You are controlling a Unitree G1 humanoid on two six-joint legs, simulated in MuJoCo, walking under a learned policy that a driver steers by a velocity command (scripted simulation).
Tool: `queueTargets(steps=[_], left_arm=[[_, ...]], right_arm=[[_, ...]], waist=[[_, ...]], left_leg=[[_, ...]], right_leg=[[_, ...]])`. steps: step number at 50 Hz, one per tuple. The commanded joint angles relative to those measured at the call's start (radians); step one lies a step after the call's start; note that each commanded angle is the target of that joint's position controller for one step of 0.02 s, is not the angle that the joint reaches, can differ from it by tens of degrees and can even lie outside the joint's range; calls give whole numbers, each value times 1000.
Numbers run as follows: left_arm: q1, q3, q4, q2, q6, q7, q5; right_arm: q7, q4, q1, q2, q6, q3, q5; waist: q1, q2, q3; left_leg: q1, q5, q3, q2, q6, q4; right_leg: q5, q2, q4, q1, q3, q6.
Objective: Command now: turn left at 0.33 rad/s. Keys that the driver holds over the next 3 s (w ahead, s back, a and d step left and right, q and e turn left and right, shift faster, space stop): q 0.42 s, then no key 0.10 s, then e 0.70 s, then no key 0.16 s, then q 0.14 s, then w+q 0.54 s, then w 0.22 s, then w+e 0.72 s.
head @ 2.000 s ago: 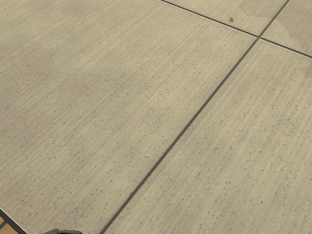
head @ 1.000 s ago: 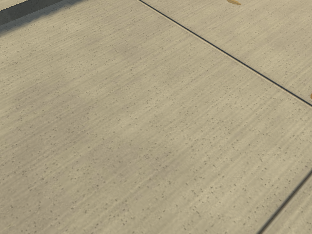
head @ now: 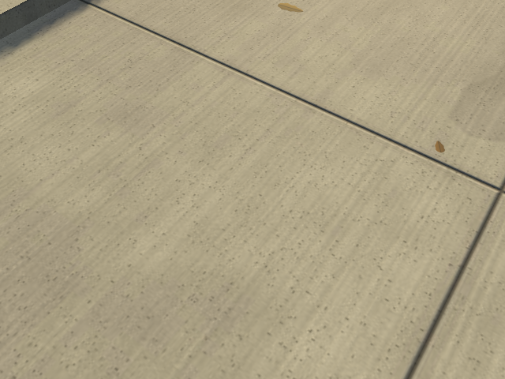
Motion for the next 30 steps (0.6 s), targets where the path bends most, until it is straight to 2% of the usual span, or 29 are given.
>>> queueTargets(steps=[1, 2, 3, 4, 5, 7, 10, 12, 15, 17, 18, 19, 20, 21, 22, 23, 24, 25, 26, 28, 30], left_arm=[[110, 48, -19, 212, -19, 18, 28], [76, 52, -25, 223, -15, 11, 28], [55, 38, -41, 156, -20, 6, 24], [15, 25, -54, 114, -20, 5, 20], [-17, 18, -66, 100, -18, 8, 25], [-7, 20, -67, 121, -21, 9, 29], [49, 27, -52, 147, -22, 2, 27], [59, 34, -51, 171, -24, -6, 29], [48, 45, -56, 201, -23, -22, 32], [28, 52, -62, 211, -21, -27, 26], [23, 54, -60, 211, -20, -28, 24], [54, 52, -57, 191, -20, -32, 25], [44, 27, -124, 96, -15, -38, 29], [-27, 24, -132, 116, 1, -18, 31], [-15, 25, -120, 124, 9, -16, 19], [-8, 26, -102, 126, 7, -20, 8], [-1, 30, -92, 138, 3, -25, 12], [23, 32, -78, 146, 3, -31, 25], [44, 32, -65, 143, 7, -37, 30], [71, 24, -42, 114, 15, -45, 21], [67, 13, -24, 87, 24, -45, 18]], right_arm=[[4, -87, -55, -90, -5, -29, 22], [-8, -87, -48, -110, 3, -36, 12], [-12, -67, -44, -146, 13, -50, -5], [-9, -47, -19, -143, 23, -57, -10], [-2, -38, -3, -135, 32, -59, -12], [21, -44, -15, -118, 44, -54, -14], [39, -76, -75, -107, 48, -47, -6], [45, -97, -99, -101, 49, -41, -1], [47, -118, -101, -113, 50, -42, 7], [46, -119, -74, -111, 45, -44, 6], [40, -113, -41, -113, 35, -45, 0], [29, -108, -1, -164, 19, -59, -12], [23, -126, 27, -331, 4, -93, -12], [26, -99, 113, -323, 1, -98, 9], [19, -102, 66, -266, 3, -83, 8], [11, -119, -19, -203, 7, -65, 6], [3, -133, -76, -170, 11, -53, 5], [-2, -136, -91, -153, 12, -46, 5], [-2, -132, -82, -148, 10, -40, 4], [-4, -118, -74, -125, -3, -24, 1], [-13, -91, -68, -103, -11, -4, -9]], waist=[[37, -126, -102], [54, -254, -72], [44, -158, -37], [14, -93, -18], [-6, -90, 1], [3, -144, 11], [45, -150, -6], [57, -154, -22], [57, -168, -38], [31, -154, -46], [2, -118, -56], [-17, 19, -85], [3, 314, -102], [-64, 192, -151], [-24, 117, -94], [7, 80, -38], [29, 86, -26], [33, 109, -39], [35, 103, -65], [40, 70, -92], [32, 79, -77]], left_leg=[[-176, 33, -95, 45, 21, 141], [-216, -334, 59, -27, 12, 326], [-221, -390, 61, 15, 5, 511], [-208, -349, 49, 30, 0, 582], [-209, -299, 51, 38, -9, 607], [-241, -248, 70, 42, -38, 564], [-231, -241, 102, 56, -60, 439], [-167, -246, 124, 63, -48, 346], [-76, -247, 167, 54, -21, 245], [1, -175, 191, 42, -1, 123], [87, -60, 181, 34, 13, 1], [209, 60, 33, 98, 39, -131], [330, 512, -408, 423, 171, -169], [280, 578, -433, 461, 290, -159], [237, 485, -336, 416, 289, -162], [180, 388, -255, 348, 245, -181], [176, 333, -206, 293, 200, -193], [179, 378, -168, 263, 187, -192], [190, 421, -148, 253, 184, -189], [200, 425, -106, 256, 174, -199], [180, 324, -81, 252, 158, -226]], right_leg=[[272, -264, -137, 173, 223, -115], [475, -422, -148, 91, 297, -230], [562, -430, -154, 39, 264, -269], [555, -380, -143, 1, 188, -250], [548, -327, -132, -12, 118, -214], [543, -274, -117, 37, 47, -182], [554, -294, -91, 101, 26, -192], [571, -314, -71, 99, 10, -191], [585, -333, -28, 72, -9, -176], [539, -332, 37, 42, -33, -142], [463, -315, 112, -9, -67, -100], [293, -263, 280, -110, -129, -37], [-298, -73, 540, -395, -212, 45], [-383, -43, 681, -394, -45, 35], [-307, -74, 729, -408, -19, 27], [-210, -96, 700, -395, -8, 22], [-146, -105, 653, -384, -8, 20], [-106, -99, 642, -355, -21, 23], [-87, -87, 642, -331, -28, 27], [-64, -86, 573, -281, -26, 35], [-60, -87, 450, -225, -15, 40]])
Next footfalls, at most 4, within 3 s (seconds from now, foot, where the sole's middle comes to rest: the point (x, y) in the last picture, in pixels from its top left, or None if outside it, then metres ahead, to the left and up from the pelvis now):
0.38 left None -0.01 0.12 -0.78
0.96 right None -0.01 -0.07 -0.78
1.50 left None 0.04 0.13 -0.77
1.88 right None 0.10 -0.09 -0.78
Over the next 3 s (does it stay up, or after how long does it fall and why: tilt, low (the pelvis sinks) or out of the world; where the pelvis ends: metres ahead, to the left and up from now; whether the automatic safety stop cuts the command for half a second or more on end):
stays up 0.60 0.11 -0.01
